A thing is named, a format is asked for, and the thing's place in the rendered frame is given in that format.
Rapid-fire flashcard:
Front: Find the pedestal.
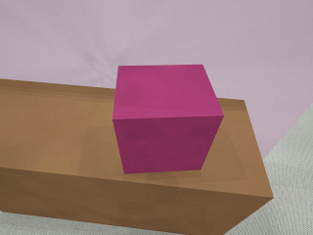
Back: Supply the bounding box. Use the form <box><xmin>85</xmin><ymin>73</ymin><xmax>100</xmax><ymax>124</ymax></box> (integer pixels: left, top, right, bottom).
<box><xmin>0</xmin><ymin>78</ymin><xmax>274</xmax><ymax>235</ymax></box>

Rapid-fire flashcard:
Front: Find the carton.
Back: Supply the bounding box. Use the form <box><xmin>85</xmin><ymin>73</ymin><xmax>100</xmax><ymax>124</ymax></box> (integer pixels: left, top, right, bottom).
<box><xmin>112</xmin><ymin>65</ymin><xmax>224</xmax><ymax>174</ymax></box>

